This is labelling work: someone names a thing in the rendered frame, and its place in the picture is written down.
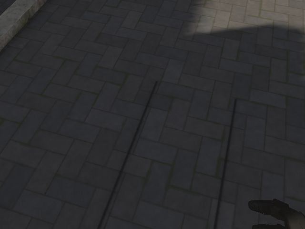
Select robot right hand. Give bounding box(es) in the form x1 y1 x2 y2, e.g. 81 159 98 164
248 198 305 229

